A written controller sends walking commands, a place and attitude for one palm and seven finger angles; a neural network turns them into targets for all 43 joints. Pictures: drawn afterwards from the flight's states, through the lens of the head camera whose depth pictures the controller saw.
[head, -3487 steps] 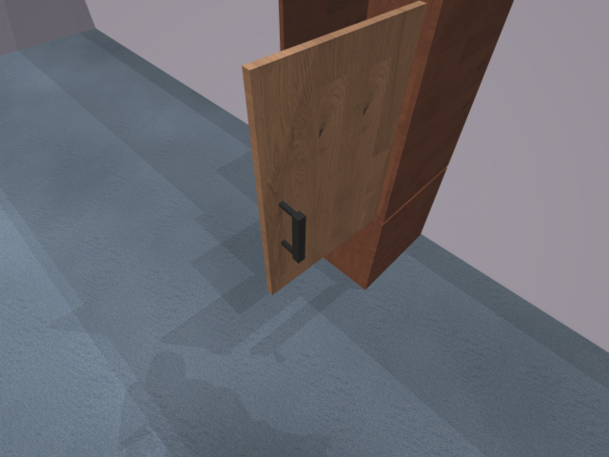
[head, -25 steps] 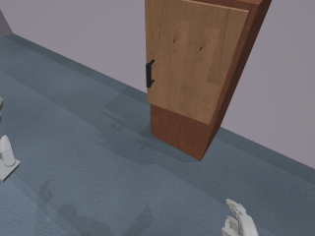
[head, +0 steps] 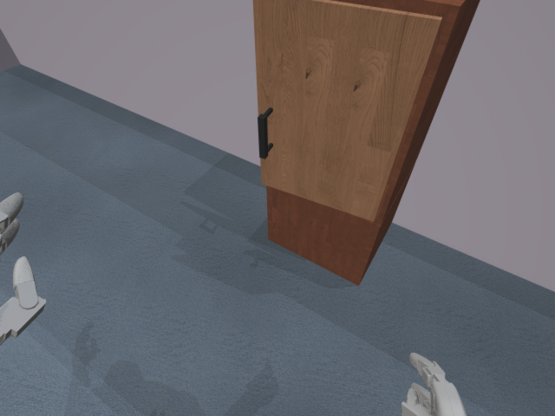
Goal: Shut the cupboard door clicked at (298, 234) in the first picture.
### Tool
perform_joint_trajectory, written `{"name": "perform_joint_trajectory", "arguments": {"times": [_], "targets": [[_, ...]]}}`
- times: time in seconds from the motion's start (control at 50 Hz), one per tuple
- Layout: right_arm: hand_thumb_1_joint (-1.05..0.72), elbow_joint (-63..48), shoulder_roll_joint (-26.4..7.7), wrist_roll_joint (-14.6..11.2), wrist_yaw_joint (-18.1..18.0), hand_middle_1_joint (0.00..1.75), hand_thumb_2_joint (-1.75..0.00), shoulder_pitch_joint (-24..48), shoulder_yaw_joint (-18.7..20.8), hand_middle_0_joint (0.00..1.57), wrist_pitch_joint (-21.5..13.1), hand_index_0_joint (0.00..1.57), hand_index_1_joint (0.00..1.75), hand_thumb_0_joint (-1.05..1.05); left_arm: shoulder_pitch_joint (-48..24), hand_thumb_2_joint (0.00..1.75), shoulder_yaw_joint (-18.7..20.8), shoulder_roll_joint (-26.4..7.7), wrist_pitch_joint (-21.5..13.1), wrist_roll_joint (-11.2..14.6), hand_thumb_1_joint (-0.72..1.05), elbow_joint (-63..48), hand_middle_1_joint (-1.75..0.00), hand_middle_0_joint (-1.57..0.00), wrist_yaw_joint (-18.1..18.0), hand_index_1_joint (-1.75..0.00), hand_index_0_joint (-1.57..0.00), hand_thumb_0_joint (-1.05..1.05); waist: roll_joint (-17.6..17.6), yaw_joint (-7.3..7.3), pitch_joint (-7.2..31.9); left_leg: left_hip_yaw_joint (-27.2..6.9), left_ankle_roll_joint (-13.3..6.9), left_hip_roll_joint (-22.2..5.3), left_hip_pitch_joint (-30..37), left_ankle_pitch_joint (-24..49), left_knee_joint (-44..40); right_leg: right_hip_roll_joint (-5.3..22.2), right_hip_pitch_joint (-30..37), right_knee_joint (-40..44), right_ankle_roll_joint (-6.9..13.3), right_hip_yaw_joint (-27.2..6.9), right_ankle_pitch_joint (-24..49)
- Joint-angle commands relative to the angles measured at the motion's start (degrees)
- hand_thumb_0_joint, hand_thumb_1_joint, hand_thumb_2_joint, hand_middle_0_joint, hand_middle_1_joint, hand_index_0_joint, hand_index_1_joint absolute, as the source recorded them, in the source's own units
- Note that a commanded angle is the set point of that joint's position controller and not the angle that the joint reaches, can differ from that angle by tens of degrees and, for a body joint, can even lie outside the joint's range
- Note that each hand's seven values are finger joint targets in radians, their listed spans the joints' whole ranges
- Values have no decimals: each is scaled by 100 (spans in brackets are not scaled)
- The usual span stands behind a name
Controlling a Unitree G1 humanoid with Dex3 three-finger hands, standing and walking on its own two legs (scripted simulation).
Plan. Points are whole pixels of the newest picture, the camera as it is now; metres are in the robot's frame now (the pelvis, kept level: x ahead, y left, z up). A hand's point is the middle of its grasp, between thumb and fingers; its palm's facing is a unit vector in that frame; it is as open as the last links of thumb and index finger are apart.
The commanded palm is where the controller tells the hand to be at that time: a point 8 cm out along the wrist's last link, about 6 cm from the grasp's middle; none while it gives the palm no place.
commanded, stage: let the arm hang, fingers relaxed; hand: left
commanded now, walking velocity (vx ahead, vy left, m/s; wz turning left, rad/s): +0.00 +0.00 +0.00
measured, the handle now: (266, 133) +0.86 +0.07 -0.10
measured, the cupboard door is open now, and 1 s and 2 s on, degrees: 7 7 7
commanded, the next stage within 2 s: look to check the result in 1.08 s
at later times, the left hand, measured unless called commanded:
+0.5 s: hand out of the picture -0.10 +0.21 -0.17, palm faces +0.04 -0.98 -0.19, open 7.2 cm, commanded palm none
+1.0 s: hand out of the picture -0.01 +0.21 -0.16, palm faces +0.00 -0.98 -0.20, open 7.4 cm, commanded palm none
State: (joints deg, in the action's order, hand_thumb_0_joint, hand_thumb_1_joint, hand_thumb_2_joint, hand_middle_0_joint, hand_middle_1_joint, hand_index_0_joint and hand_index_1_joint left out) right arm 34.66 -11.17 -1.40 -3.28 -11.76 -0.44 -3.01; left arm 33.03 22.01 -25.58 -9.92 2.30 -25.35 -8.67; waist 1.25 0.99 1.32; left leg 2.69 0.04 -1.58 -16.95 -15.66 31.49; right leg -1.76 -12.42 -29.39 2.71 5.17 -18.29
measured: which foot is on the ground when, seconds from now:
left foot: down 0.00-1.00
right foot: down 0.00-1.00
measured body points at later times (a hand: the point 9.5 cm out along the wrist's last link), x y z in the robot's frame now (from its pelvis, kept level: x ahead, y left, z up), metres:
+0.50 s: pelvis -0.04 +0.02 +0.01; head -0.02 +0.04 +0.46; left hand -0.10 +0.26 -0.15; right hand -0.07 -0.21 -0.14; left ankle +0.01 +0.12 -0.73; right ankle -0.03 -0.08 -0.73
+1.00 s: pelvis -0.04 +0.03 +0.01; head -0.04 +0.03 +0.46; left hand -0.01 +0.27 -0.15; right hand -0.02 -0.21 -0.15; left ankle +0.01 +0.12 -0.73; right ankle -0.03 -0.08 -0.73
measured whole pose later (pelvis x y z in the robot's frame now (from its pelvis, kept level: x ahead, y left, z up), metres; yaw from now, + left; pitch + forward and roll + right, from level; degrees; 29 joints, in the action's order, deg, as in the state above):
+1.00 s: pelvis -0.04 +0.03 +0.01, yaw -1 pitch -2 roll +0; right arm 63.2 -10.6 1.0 -1.1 -14.9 0.8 0.0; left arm 13.7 0.6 -10.6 -0.3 -1.2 63.6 -0.6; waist 0.0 0.3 -1.3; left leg 4.5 -2.9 1.0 -11.8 -8.7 22.1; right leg 0.5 -9.1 -23.1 0.7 3.6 -12.2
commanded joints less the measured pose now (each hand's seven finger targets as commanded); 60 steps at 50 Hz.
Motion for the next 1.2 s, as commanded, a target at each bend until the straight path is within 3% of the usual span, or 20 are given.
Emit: {"name": "perform_joint_trajectory", "arguments": {"times": [0.0,0.02,0.04,0.06,0.1,0.14,0.22,0.24,0.26,0.3,0.46,0.58,0.82,1.1,1.18], "targets": [[-90,260,-1266,169,361,30,-90,230,361,20,-192,20,30,0,-892,90,-1727,524,1048,-333,90,3260,-30,-20,810,-30,-20,0,30,-29,271,-536,-166,-611,-87,1633,2,876,-408,-60,-14,-628,1554],[-90,244,-1247,184,356,30,-90,220,292,20,-76,20,30,0,-1134,90,-1734,456,1040,-344,90,3557,-30,-20,847,-30,-20,0,-309,-67,107,-663,-250,-590,-287,1383,-104,820,-408,-48,-14,-603,1252],[-90,306,-1206,218,343,30,-90,186,274,20,-11,20,30,0,-1322,90,-1767,411,1015,-373,90,3922,-30,-20,861,-30,-20,0,-854,-75,152,-735,-267,-546,-220,1366,-44,839,-400,4,48,-682,1247],[-90,338,-1187,232,329,30,-90,159,236,20,58,20,30,0,-1447,90,-1797,397,1009,-369,90,4260,-30,-20,865,-30,-20,0,-1157,-43,157,-727,-271,-446,-95,1204,18,951,-438,124,110,-787,1195],[-90,494,-1035,273,322,30,-90,42,186,20,209,20,30,0,-1710,90,-1856,427,1038,-370,90,4996,-30,-20,832,-30,-20,0,-1379,21,63,-661,-236,-253,157,1062,85,1106,-596,298,229,-922,1046],[-90,740,-975,309,319,30,-90,5,146,20,332,20,30,0,-1839,90,-1919,405,1082,-361,90,5729,-30,-20,784,-30,-20,0,-961,23,-16,-675,-209,-209,320,982,-72,1070,-667,457,226,-965,535],[-90,1333,-782,315,272,30,-90,32,72,20,371,20,30,0,-1730,90,-1968,586,1072,-318,90,7006,-30,-20,756,-30,-20,0,405,-83,-214,-853,-253,-343,27,298,-896,766,-157,629,56,-888,6],[-90,1447,-795,295,256,30,-90,-19,66,20,369,20,30,0,-1629,90,-1967,554,1050,-318,90,7265,-30,-20,752,-30,-20,0,464,-116,-197,-873,-246,-354,-49,259,-954,748,61,705,51,-871,108],[-90,1562,-658,326,230,30,-90,-73,102,20,363,20,30,0,-1508,90,-1885,799,1043,-333,90,7457,-30,-20,739,-30,-20,0,755,-134,-142,-851,-248,-358,-83,-28,-1059,751,161,781,78,-839,78],[-90,1797,-592,302,205,30,-90,-212,104,20,370,20,30,0,-1436,90,-1921,799,1033,-308,90,7820,-30,-20,750,-30,-20,0,959,-140,-241,-873,-236,-350,-189,-412,-1242,735,283,896,100,-826,52],[-90,2428,-664,229,127,30,-90,-751,188,20,313,20,30,0,-1209,90,-2001,871,971,-303,90,8713,-30,-20,753,-30,-20,0,62,-100,-478,-934,-308,-493,81,-542,-1610,696,209,1117,78,-753,113],[-90,2630,-622,244,124,30,-90,-914,222,20,335,20,30,0,-1112,90,-1993,886,972,-318,90,8921,-30,-20,728,-30,-20,0,-202,-70,-669,-822,-326,-437,190,-665,-1574,704,-173,1250,70,-849,-379],[-90,2676,-669,250,146,30,-90,-715,254,20,286,20,30,0,-1338,90,-1976,817,955,-341,90,8869,-30,-20,720,-30,-20,0,-48,-78,-837,-866,-306,-462,126,-665,-1750,691,-219,1183,25,-841,-126],[-90,2664,-974,219,161,30,-90,-266,234,20,184,20,30,0,-1863,90,-1955,470,862,-311,90,8795,-30,-20,738,-30,-20,0,-24,-67,-315,-714,-247,-498,751,781,-1548,831,293,1254,29,-842,822],[-90,2681,-1055,220,163,30,-90,-150,226,20,193,20,30,0,-1965,90,-1964,403,857,-303,90,8823,-30,-20,739,-30,-20,0,-34,-62,-374,-691,-232,-512,851,966,-1537,862,317,1328,29,-844,907]]}}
